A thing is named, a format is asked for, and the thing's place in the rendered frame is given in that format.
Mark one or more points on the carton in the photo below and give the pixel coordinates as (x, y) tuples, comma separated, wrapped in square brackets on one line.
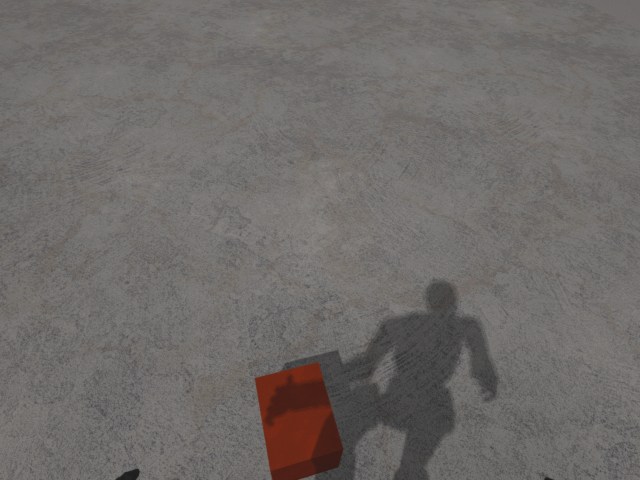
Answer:
[(299, 427)]

